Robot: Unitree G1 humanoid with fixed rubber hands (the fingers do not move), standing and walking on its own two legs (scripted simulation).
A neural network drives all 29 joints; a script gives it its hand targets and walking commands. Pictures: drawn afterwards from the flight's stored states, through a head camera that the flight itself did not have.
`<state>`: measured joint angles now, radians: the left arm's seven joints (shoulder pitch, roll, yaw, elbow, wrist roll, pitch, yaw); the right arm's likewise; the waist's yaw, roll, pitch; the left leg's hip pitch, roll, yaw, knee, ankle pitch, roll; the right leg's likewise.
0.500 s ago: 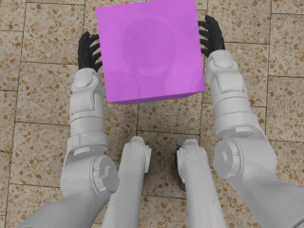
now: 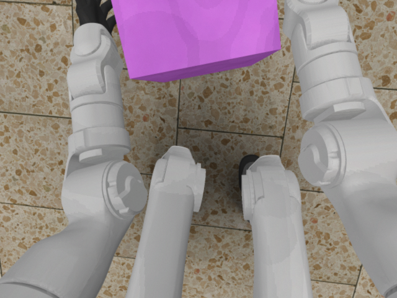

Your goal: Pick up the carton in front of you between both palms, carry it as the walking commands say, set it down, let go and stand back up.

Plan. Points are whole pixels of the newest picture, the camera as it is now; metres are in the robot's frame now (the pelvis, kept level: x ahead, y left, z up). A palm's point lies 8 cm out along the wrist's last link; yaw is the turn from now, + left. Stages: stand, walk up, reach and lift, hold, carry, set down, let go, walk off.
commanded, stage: set down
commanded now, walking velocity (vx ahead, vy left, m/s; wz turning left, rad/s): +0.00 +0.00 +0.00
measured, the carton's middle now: (195, 12) +0.55 +0.06 -0.22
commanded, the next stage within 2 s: none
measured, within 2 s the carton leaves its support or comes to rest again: rests again in 0.62 s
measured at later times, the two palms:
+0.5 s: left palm (114, 32) +0.51 +0.21 -0.21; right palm out of the picture +0.58 -0.09 -0.21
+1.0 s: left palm (116, 38) +0.50 +0.21 -0.23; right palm out of the picture +0.58 -0.09 -0.23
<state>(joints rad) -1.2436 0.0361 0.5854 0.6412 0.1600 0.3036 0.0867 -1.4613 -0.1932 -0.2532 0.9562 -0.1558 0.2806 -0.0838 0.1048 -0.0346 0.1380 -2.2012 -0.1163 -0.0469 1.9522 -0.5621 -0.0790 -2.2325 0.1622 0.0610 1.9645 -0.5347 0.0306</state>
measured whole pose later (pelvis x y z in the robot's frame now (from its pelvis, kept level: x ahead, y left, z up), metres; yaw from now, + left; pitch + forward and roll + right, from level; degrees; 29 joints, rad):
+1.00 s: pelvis +0.00 -0.01 -0.06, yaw +1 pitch +34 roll +4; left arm -1.37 0.13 0.53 0.86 0.11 0.22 0.01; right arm -1.61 -0.32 -0.19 1.18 -0.07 0.19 -0.02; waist 0.11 -0.03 0.43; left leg -2.17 -0.08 -0.01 2.21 -0.64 -0.07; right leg -2.21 0.12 0.01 2.25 -0.62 -0.02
